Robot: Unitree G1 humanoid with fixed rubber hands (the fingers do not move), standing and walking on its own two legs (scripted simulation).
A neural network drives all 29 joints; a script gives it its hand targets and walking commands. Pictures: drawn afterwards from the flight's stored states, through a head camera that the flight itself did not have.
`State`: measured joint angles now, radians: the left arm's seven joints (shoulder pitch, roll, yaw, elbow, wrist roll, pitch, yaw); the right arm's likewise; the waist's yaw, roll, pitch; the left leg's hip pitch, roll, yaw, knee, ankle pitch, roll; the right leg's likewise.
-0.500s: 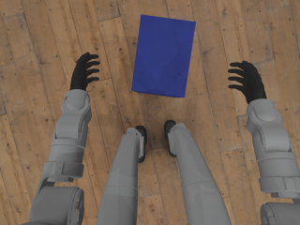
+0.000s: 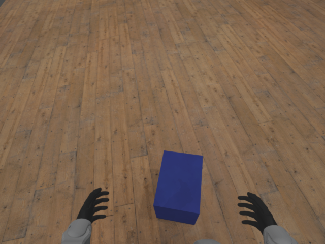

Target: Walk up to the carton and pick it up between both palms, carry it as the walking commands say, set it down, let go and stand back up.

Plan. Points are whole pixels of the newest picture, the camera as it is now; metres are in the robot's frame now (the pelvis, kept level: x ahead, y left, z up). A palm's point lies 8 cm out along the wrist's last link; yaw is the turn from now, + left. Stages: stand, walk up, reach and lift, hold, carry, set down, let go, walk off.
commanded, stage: let go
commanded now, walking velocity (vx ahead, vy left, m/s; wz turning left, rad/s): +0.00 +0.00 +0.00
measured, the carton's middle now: (179, 187) +0.45 -0.05 -0.63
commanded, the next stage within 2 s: stand in 0.54 s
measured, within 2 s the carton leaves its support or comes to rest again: neither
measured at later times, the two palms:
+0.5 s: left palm (78, 223) +0.18 +0.24 -0.07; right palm (263, 222) +0.17 -0.22 -0.07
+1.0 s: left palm (56, 243) +0.14 +0.29 -0.08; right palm out of the picture +0.12 -0.29 -0.09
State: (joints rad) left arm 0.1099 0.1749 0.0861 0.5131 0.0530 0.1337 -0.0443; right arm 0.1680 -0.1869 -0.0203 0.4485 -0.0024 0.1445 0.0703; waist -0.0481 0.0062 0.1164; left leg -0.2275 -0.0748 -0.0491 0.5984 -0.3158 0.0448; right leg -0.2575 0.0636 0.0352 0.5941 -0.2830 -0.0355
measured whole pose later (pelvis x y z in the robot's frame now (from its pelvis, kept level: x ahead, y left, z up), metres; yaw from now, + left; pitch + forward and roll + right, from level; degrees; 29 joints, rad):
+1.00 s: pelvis +0.05 +0.00 +0.00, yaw -1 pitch -3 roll +1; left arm 0.33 0.28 0.10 0.82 0.04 -0.02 0.02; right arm 0.37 -0.32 -0.09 0.77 -0.04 -0.02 -0.01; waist -0.02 0.03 -0.19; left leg -0.11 -0.07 -0.02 0.53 -0.36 0.05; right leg -0.17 0.05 0.05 0.58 -0.35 -0.04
